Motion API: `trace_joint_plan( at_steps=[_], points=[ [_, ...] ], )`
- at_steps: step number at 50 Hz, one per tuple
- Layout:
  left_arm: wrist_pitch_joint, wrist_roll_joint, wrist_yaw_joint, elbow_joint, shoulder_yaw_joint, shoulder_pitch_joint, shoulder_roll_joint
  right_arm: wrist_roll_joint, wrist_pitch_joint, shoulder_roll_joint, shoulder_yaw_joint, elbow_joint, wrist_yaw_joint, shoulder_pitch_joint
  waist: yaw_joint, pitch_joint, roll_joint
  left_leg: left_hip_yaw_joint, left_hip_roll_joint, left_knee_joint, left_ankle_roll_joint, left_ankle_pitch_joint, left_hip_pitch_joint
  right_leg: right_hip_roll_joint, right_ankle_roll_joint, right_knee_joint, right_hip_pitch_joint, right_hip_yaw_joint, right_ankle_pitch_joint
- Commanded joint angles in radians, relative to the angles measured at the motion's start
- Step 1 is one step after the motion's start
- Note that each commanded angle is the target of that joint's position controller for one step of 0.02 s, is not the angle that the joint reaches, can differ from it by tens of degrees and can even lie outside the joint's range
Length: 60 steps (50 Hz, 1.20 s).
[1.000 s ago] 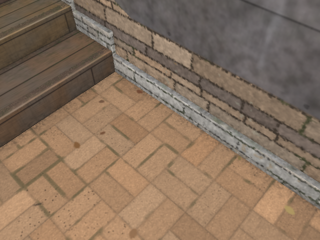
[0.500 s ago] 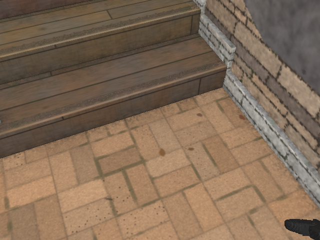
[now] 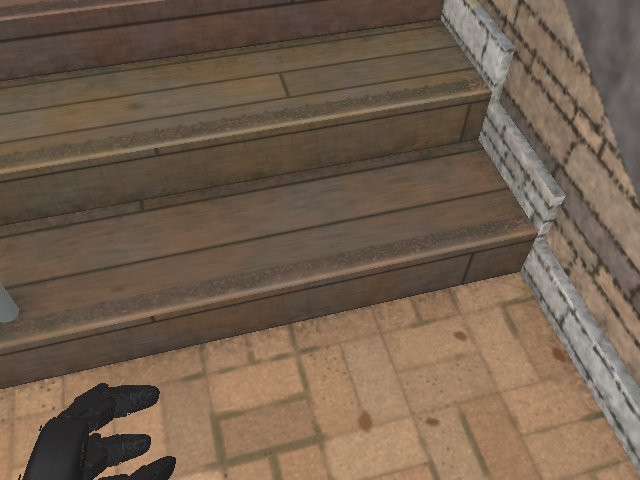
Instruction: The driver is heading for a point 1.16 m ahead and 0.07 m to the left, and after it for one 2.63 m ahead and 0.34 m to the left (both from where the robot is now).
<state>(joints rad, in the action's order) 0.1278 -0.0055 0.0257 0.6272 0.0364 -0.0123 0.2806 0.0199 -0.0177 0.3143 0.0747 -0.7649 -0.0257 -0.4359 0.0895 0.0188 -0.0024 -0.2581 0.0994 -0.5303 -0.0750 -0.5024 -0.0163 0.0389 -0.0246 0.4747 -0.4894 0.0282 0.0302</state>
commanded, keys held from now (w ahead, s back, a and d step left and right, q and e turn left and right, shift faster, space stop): w+q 0.08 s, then q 0.22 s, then no key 0.54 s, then w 0.16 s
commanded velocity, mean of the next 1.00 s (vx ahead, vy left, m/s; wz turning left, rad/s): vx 0.18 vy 0.00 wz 0.32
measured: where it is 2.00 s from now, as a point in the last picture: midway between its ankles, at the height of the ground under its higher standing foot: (242, 381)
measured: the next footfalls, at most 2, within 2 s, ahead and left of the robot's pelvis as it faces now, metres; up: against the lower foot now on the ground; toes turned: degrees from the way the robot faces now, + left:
left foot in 0.44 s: +0.29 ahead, +0.14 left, +0.00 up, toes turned +14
right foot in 0.80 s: +0.31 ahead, -0.09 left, +0.00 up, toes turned +16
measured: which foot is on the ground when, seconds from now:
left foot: down 0.00-0.00, up 0.02-0.42, down 0.44-1.00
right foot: down 0.00-0.44, up 0.46-0.78, down 0.80-1.00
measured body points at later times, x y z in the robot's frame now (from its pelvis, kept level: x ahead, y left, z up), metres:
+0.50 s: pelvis +0.19 +0.03 +0.01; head +0.23 +0.06 +0.45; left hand +0.17 +0.31 -0.13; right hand +0.44 -0.17 -0.08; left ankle +0.26 +0.13 -0.72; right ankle +0.13 -0.11 -0.68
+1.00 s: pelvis +0.26 +0.03 +0.02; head +0.25 +0.03 +0.47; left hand +0.25 +0.31 -0.11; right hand +0.41 -0.19 -0.12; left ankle +0.25 +0.12 -0.72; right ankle +0.27 -0.10 -0.72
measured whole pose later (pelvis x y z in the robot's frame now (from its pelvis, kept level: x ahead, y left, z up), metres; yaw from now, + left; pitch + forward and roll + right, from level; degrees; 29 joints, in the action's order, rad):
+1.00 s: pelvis +0.26 +0.03 +0.02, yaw +16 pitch -1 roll +0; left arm -0.01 -0.02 0.00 0.90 0.03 0.28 0.25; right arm -0.03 0.00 0.25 0.02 -0.92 0.02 -0.21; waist 0.00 0.00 0.01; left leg -0.01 0.06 -0.53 -0.08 -0.33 -0.25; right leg -0.02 0.00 0.48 -0.16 0.01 0.31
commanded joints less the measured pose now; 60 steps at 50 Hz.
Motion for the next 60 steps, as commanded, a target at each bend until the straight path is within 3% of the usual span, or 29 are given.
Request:
trace_joint_plan(
  at_steps=[1, 2, 3, 4, 6, 9, 16, 19, 21, 22, 23, 24, 25, 27, 29, 32, 34, 38, 40, 41, 42, 43, 45, 49, 52, 53, 55, 57, 60],
  points=[
    [-0.003, -0.014, -0.011, 0.024, 0.091, 0.378, 0.271, 0.012, -0.023, 0.002, -0.014, 0.118, 0.006, -0.093, -0.131, -0.429, -0.359, 0.04, 0.027, -0.672, 0.047, -0.082, -0.617, -0.45, -0.259, -0.084, 0.953, 0.682, 0.269],
    [-0.008, 0.007, -0.011, -0.001, 0.07, 0.349, 0.169, 0.022, -0.024, 0.107, 0.002, 0.09, 0.004, -0.071, -0.149, -0.338, -0.237, 0.023, -0.063, -0.777, 0.059, -0.056, -0.711, -0.45, -0.221, -0.148, 0.88, 0.726, 0.438],
    [-0.041, -0.052, -0.027, 0.01, 0.055, 0.303, 0.137, -0.074, -0.017, 0.181, 0.028, 0.062, 0.017, 0.046, -0.15, -0.186, -0.013, 0.119, -0.064, -0.728, 0.042, 0.069, -0.651, -0.436, -0.17, -0.16, 0.633, 0.558, 0.358],
    [-0.057, -0.063, -0.029, 0.017, 0.045, 0.275, 0.11, -0.072, -0.015, 0.139, 0.024, 0.076, 0.029, 0.086, -0.128, -0.107, 0.036, 0.131, -0.093, -0.7, 0.04, 0.128, -0.602, -0.388, -0.15, -0.18, 0.513, 0.433, 0.198],
    [-0.056, -0.036, -0.032, 0.046, 0.036, 0.269, 0.109, -0.07, 0.008, 0.082, 0.014, 0.073, 0.054, 0.084, -0.091, -0.037, -0.069, 0.158, -0.116, -0.65, 0.048, 0.127, -0.535, -0.327, -0.127, -0.186, 0.379, 0.224, -0.176],
    [-0.031, -0.015, -0.018, 0.077, 0.034, 0.273, 0.11, -0.059, 0.028, 0.051, 0.008, 0.077, 0.065, 0.094, -0.064, -0.05, -0.113, 0.192, -0.098, -0.588, 0.059, 0.147, -0.52, -0.308, -0.144, -0.17, 0.358, 0.07, -0.528],
    [-0.06, -0.007, -0.026, 0.108, 0.041, 0.271, 0.132, -0.05, 0.034, 0.016, -0.021, 0.124, 0.094, 0.262, -0.094, -0.036, -0.159, 0.285, -0.106, -0.191, 0.05, 0.38, -0.387, -0.269, -0.098, -0.169, 0.322, -0.136, -0.432],
    [-0.076, 0.002, -0.027, 0.13, 0.05, 0.31, 0.162, -0.06, 0.027, 0.042, -0.015, 0.126, 0.091, 0.278, -0.103, -0.037, -0.143, 0.288, -0.081, -0.075, 0.025, 0.333, -0.335, -0.292, -0.084, -0.081, 0.372, -0.121, -0.426],
    [-0.088, 0.005, -0.033, 0.133, 0.046, 0.305, 0.163, -0.081, 0.007, 0.072, -0.003, 0.091, 0.077, 0.187, -0.055, -0.087, -0.065, 0.277, -0.053, 0.067, -0.009, 0.412, -0.178, -0.256, -0.057, 0.123, 0.357, -0.141, -0.369],
    [-0.092, -0.002, -0.033, 0.127, 0.037, 0.357, 0.141, -0.093, -0.007, 0.137, 0.012, 0.083, 0.065, 0.125, -0.036, -0.153, 0.071, 0.138, -0.183, 0.123, -0.041, 0.644, -0.04, -0.201, -0.016, 0.315, 0.269, -0.184, -0.139],
    [-0.106, -0.004, -0.025, 0.086, 0.006, 0.456, 0.038, -0.077, -0.003, 0.234, 0.027, 0.116, 0.051, 0.144, -0.103, -0.253, 0.287, -0.244, -0.505, 0.101, -0.202, 1.067, 0.158, -0.054, 0.034, 0.596, 0.023, -0.193, 0.622],
    [-0.139, -0.019, -0.038, 0.117, 0.023, 0.395, 0.117, -0.015, 0.009, 0.196, 0.031, 0.092, 0.036, 0.072, -0.015, -0.331, 0.158, -0.223, -0.499, 0.122, -0.262, 1.007, 0.134, -0.049, 0.031, 0.672, 0.02, -0.062, 0.655],
    [-0.148, -0.01, -0.036, 0.109, 0.025, 0.338, 0.122, -0.011, 0.015, 0.157, 0.015, 0.081, 0.027, 0.109, -0.035, -0.229, 0.132, -0.144, -0.442, 0.154, -0.245, 0.918, 0.07, -0.068, 0.026, 0.686, -0.006, -0.03, 0.597],
    [-0.148, -0.01, -0.031, 0.131, 0.018, 0.298, 0.102, -0.024, 0.018, 0.063, -0.02, 0.071, 0.012, 0.224, -0.084, -0.086, 0.116, -0.028, -0.344, 0.213, -0.168, 0.808, -0.073, -0.102, 0.024, 0.576, 0.021, -0.012, 0.482],
    [-0.161, -0.015, -0.026, 0.173, 0.019, 0.363, 0.097, -0.029, 0.016, 0.036, -0.035, 0.06, 0.008, 0.263, -0.12, -0.087, 0.138, 0.049, -0.292, 0.224, -0.134, 0.846, -0.149, -0.085, 0.027, 0.516, 0.133, -0.025, 0.418],
    [-0.177, -0.011, -0.032, 0.19, 0.011, 0.344, 0.066, -0.039, 0.008, 0.062, -0.031, 0.029, 0.016, 0.27, -0.12, -0.09, 0.111, 0.074, -0.275, 0.236, -0.129, 0.747, -0.188, -0.065, 0.032, 0.377, 0.2, -0.034, 0.407],
    [-0.159, 0.009, -0.071, 0.152, 0.016, 0.223, 0.085, -0.024, -0.003, 0.1, -0.011, 0.063, 0.012, 0.386, -0.103, -0.093, 0.1, 0.018, -0.285, 0.253, -0.153, 0.441, -0.221, -0.095, 0.078, 0.28, 0.207, 0.009, 0.389],
    [-0.146, 0.001, -0.077, 0.184, 0.016, 0.259, 0.069, -0.022, 0.005, 0.067, -0.019, 0.018, 0.005, 0.374, -0.117, -0.047, 0.098, 0.002, -0.25, 0.271, -0.115, 0.107, -0.323, -0.073, 0.072, 0.064, 0.323, -0.023, 0.232],
    [-0.137, -0.018, -0.066, 0.19, 0.015, 0.275, 0.085, -0.025, 0.005, 0.022, -0.034, -0.024, 0.005, 0.31, -0.118, -0.026, 0.039, 0.03, -0.196, 0.25, -0.029, 0.006, -0.388, -0.111, 0.034, -0.041, 0.41, 0.009, 0.15],
    [-0.133, -0.019, -0.065, 0.187, 0.025, 0.255, 0.141, -0.034, 0.004, 0.029, -0.029, -0.031, 0.006, 0.282, -0.082, 0.006, -0.03, 0.083, -0.145, 0.226, 0.011, 0.012, -0.398, -0.151, 0.002, -0.035, 0.356, 0.041, 0.202],
    [-0.125, -0.009, -0.059, 0.199, 0.029, 0.246, 0.138, -0.038, 0.006, 0.042, -0.025, -0.028, 0.001, 0.316, -0.086, 0.023, -0.082, 0.15, -0.101, 0.191, 0.041, 0.078, -0.311, -0.143, -0.025, -0.067, 0.221, 0.049, 0.36],
    [-0.127, -0.026, -0.037, 0.206, -0.001, 0.257, 0.057, -0.045, 0.025, 0.023, -0.037, -0.062, 0.018, 0.288, -0.087, 0.009, -0.082, 0.134, -0.104, 0.166, 0.031, 0.174, -0.208, -0.186, -0.027, -0.186, 0.163, 0.145, 0.445],
    [-0.13, -0.025, -0.024, 0.211, 0.019, 0.233, 0.113, -0.045, 0.027, 0.028, -0.033, -0.086, 0.034, 0.257, -0.069, 0.018, -0.17, 0.191, -0.065, 0.066, 0.01, 0.13, -0.175, -0.172, -0.034, -0.234, 0.157, 0.156, 0.592],
    [-0.131, -0.013, -0.028, 0.225, 0.038, 0.257, 0.149, -0.057, 0.003, 0.014, -0.032, -0.108, 0.043, 0.257, -0.077, 0.088, -0.165, 0.275, -0.041, -0.023, -0.009, 0.118, -0.264, -0.248, -0.098, -0.286, 0.202, 0.242, 0.701],
    [-0.119, -0.008, -0.023, 0.223, 0.04, 0.233, 0.129, -0.048, -0.025, 0.005, -0.033, -0.141, 0.041, 0.194, -0.047, 0.102, -0.109, 0.249, -0.062, 0.06, -0.036, 0.095, -0.171, -0.216, -0.1, -0.23, 0.16, 0.189, 0.655],
    [-0.112, -0.006, -0.02, 0.207, 0.036, 0.202, 0.106, -0.045, -0.034, 0.028, -0.027, -0.162, 0.035, 0.145, -0.029, 0.113, -0.035, 0.155, -0.101, 0.146, -0.058, 0.019, -0.126, -0.161, -0.079, -0.14, 0.115, 0.122, 0.601],
    [-0.091, -0.018, -0.013, 0.156, 0.022, 0.128, 0.053, -0.039, -0.043, 0.128, 0.005, -0.22, 0.026, -0.036, 0.026, 0.108, 0.215, -0.292, -0.349, 0.395, -0.171, -0.165, 0.075, -0.01, -0.03, 0.231, -0.12, -0.079, 0.433],
    [-0.08, -0.024, -0.01, 0.151, 0.035, 0.111, 0.093, -0.058, -0.05, 0.112, 0.004, -0.231, 0.024, -0.038, 0.002, 0.116, 0.121, -0.344, -0.425, 0.382, -0.225, 0.071, 0.125, -0.056, -0.061, 0.442, -0.243, 0.007, 0.482],
    [-0.069, -0.017, 0.004, 0.163, 0.029, 0.103, 0.067, -0.056, -0.067, 0.059, -0.01, -0.225, 0.014, 0.037, -0.039, 0.037, 0.088, -0.116, -0.331, 0.381, -0.154, 0.321, 0.143, -0.1, -0.04, 0.433, -0.196, -0.01, 0.331]
  ],
)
